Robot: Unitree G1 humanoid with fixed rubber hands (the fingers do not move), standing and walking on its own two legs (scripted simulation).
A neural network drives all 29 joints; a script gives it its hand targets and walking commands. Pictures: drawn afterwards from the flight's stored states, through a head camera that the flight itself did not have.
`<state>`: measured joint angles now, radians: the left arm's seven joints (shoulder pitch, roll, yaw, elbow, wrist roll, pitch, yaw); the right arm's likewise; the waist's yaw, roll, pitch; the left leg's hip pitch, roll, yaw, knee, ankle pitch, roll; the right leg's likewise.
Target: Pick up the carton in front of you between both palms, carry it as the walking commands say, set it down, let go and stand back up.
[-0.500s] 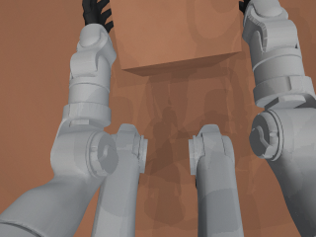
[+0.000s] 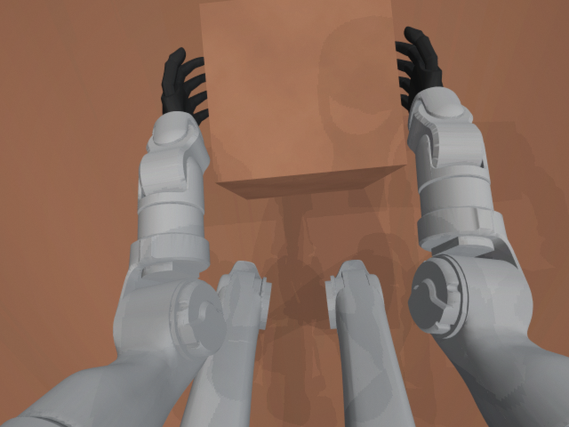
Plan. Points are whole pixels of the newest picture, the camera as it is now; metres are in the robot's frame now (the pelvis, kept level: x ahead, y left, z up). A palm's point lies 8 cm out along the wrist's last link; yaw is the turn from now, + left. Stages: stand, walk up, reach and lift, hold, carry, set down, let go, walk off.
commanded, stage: reach and lift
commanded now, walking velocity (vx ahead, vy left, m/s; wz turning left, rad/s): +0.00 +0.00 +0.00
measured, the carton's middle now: (300, 118) +0.52 -0.01 -0.13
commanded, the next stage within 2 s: none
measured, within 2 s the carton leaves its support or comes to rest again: neither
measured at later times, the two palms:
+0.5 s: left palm (98, 94) +0.45 +0.14 +0.11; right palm (494, 76) +0.45 -0.16 +0.10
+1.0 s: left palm out of the picture +0.40 +0.15 +0.25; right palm out of the picture +0.39 -0.15 +0.25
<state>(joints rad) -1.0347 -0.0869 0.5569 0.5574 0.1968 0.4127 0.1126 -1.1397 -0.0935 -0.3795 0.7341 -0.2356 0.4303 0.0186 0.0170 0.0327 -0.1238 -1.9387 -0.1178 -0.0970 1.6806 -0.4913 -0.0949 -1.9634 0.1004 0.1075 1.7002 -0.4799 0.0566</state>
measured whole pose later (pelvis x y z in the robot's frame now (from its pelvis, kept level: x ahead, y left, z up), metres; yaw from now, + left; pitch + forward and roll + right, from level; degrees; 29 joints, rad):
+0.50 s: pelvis +0.04 +0.00 +0.13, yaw -1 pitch +30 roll +1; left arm -0.67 -0.13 0.47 0.58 0.22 0.36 0.07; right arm -0.72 0.06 -0.39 0.66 -0.25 0.38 0.00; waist 0.01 0.02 -0.21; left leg -1.32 -0.09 -0.12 1.23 -0.44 -0.06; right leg -1.34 0.09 0.12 1.24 -0.43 0.04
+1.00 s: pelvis +0.09 +0.01 +0.25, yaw -2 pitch +8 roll +0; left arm -0.30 -0.16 0.30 0.45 0.23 0.45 0.04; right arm -0.30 0.15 -0.29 0.45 -0.24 0.47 -0.01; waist 0.00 0.01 -0.13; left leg -0.45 -0.05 -0.14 0.60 -0.28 -0.02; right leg -0.46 0.05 0.14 0.60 -0.27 0.02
